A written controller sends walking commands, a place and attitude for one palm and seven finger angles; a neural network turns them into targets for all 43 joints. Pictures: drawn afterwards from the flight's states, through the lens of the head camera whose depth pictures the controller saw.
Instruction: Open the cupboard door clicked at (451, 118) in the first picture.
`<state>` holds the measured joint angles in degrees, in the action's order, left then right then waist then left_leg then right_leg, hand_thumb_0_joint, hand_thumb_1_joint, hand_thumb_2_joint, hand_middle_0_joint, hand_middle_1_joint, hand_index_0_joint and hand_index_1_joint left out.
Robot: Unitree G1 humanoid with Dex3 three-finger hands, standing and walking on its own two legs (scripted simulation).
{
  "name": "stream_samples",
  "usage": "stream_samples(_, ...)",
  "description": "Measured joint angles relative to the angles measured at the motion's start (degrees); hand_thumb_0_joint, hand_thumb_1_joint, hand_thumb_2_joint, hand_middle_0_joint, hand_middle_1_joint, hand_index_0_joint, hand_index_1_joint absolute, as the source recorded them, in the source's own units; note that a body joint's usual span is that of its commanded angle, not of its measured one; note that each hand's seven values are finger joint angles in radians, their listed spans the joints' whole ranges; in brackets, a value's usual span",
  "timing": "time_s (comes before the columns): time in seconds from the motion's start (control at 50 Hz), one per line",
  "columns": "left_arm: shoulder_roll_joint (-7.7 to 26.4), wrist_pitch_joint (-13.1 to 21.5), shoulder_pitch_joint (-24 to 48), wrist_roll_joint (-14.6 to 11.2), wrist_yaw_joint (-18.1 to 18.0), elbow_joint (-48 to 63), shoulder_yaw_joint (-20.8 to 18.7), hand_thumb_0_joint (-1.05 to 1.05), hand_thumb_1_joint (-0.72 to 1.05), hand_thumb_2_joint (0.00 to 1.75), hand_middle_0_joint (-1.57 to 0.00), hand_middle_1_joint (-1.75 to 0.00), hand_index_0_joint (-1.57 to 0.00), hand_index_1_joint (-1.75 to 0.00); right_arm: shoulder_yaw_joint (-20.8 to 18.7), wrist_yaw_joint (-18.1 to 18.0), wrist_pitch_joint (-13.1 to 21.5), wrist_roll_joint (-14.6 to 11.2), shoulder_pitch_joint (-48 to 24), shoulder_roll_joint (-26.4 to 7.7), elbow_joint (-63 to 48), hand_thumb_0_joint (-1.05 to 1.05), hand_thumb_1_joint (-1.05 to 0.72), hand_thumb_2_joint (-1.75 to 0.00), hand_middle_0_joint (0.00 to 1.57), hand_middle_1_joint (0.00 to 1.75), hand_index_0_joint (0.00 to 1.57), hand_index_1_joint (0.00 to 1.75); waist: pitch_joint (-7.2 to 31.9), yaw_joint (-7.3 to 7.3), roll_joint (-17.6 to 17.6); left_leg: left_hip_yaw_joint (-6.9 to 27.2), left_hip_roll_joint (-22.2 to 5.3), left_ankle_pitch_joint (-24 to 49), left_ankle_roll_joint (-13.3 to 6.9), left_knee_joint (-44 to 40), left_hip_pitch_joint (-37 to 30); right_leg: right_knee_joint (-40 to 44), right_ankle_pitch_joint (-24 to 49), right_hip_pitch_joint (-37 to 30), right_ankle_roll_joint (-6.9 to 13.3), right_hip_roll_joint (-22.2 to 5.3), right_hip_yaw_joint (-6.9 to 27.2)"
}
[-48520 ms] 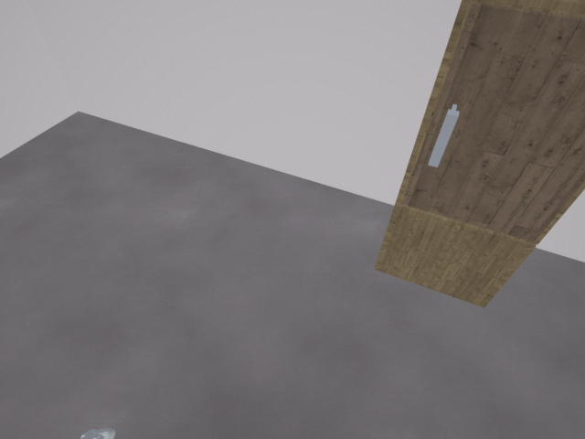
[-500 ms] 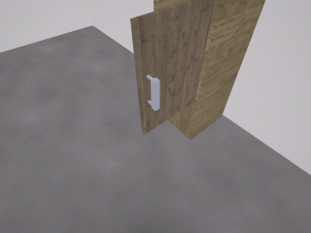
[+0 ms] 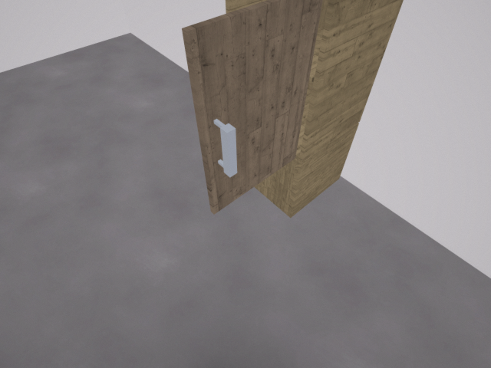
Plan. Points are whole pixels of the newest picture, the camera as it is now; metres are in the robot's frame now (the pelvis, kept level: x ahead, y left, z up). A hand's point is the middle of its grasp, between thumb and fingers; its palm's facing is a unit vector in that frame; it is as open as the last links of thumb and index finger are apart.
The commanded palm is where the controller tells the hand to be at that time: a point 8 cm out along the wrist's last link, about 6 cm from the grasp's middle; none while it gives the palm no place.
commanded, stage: look to check the result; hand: left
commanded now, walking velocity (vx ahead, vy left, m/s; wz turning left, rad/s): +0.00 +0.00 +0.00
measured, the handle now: (224, 147) +0.64 +0.09 -0.06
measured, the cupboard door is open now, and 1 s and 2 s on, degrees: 90 90 90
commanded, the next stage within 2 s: stand and wait in 0.40 s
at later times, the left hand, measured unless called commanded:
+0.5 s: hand out of the picture +0.06 +0.21 -0.17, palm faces -0.01 -0.96 -0.28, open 7.4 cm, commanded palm none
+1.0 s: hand out of the picture +0.05 +0.20 -0.17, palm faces -0.02 -0.96 -0.26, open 7.4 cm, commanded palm none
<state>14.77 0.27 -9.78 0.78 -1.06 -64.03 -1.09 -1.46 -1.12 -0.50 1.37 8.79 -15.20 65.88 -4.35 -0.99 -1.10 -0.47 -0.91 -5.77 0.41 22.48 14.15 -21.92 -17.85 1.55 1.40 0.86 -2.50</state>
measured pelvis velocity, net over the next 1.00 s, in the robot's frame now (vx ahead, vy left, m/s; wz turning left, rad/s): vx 0.02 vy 0.00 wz -0.02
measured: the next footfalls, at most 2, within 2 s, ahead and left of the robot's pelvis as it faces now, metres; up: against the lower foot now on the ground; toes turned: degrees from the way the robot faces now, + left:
none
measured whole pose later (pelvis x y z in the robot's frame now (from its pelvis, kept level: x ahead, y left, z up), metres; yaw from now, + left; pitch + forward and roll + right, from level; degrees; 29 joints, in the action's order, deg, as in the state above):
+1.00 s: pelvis +0.02 +0.00 +0.00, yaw -1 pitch -2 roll +1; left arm 13.0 0.1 -12.4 0.6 -1.5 -64.9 -0.4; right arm -0.6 -1.6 -0.5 1.1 9.7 -12.6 66.4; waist -3.9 -0.4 0.0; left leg -1.4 -1.0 -7.6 0.7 21.7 11.9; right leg -18.8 -18.1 -1.4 1.5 0.8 -1.5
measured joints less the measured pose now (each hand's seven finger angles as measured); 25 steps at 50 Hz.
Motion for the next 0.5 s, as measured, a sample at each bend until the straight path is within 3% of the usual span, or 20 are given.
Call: stream_samples(0.5, -0.78, -0.06, -0.63, -0.06, -0.25, -0.52, 0.48, 0.00, 0.91, 0.90, -0.20, -0.30, -0.20, -0.30, 0.72, -0.34, 0.21, -0.22, -2.47, 0.82, -0.68, 0.00, -0.91, -0.90, 0.20, 0.30, 0.20, 0.30, 0.33, 0.95, 0.80, -0.59, -0.23, -1.53, 0.47, -0.67, -1.79, 2.95, -0.09, -2.59, 0.28, 0.15, 0.66)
